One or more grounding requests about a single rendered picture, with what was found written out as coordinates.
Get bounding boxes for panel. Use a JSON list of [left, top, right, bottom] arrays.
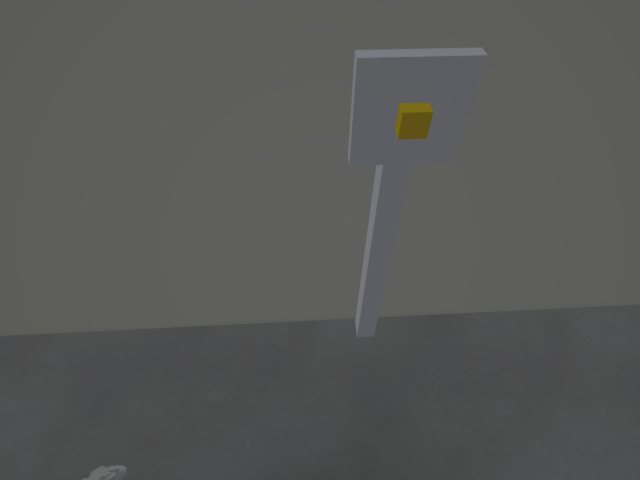
[[348, 47, 488, 337]]

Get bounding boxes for button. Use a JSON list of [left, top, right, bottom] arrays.
[[395, 103, 433, 139]]

